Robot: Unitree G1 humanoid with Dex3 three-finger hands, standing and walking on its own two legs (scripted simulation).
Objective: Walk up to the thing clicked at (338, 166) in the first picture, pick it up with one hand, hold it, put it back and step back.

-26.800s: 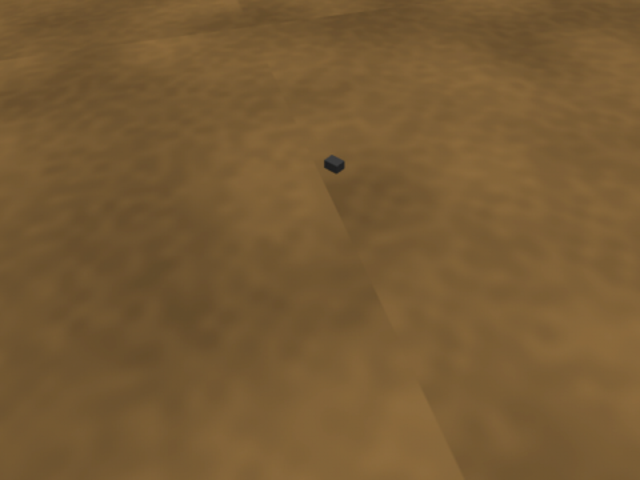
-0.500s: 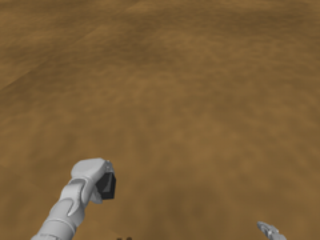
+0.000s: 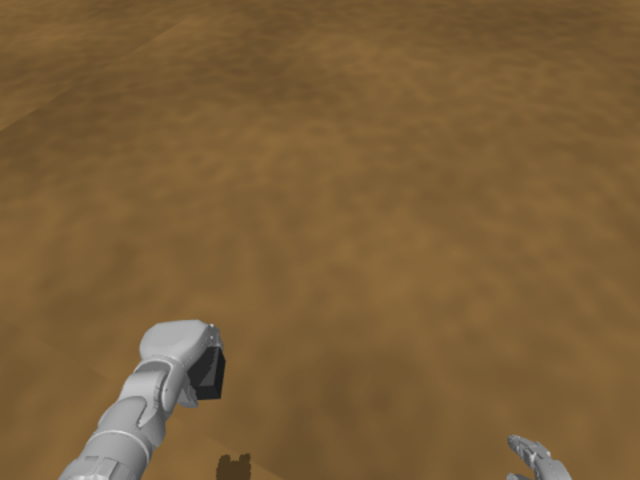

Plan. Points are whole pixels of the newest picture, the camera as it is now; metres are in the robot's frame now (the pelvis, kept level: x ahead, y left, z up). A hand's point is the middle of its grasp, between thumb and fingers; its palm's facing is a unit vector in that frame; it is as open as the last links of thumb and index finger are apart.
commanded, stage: crouch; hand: left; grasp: from above
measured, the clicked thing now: (191, 373) +0.31 +0.22 -0.10
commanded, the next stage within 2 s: lower in 1.64 s
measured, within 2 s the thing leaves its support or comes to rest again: neither
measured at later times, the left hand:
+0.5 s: hand (214, 393) +0.36 +0.25 -0.32, palm faces -0.42 +0.02 -0.91, open 8.9 cm
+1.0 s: hand (226, 409) +0.38 +0.27 -0.50, palm faces -0.44 -0.04 -0.90, open 8.8 cm
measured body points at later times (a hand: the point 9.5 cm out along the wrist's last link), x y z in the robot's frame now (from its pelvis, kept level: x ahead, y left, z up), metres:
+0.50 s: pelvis -0.07 +0.02 -0.20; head +0.10 +0.03 +0.22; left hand +0.37 +0.25 -0.27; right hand -0.03 -0.26 -0.33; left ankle +0.02 +0.11 -0.73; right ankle +0.00 -0.12 -0.73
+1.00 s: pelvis -0.07 +0.01 -0.33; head +0.17 +0.05 +0.05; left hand +0.40 +0.27 -0.45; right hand +0.01 -0.27 -0.46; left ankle +0.02 +0.11 -0.73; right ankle +0.00 -0.12 -0.73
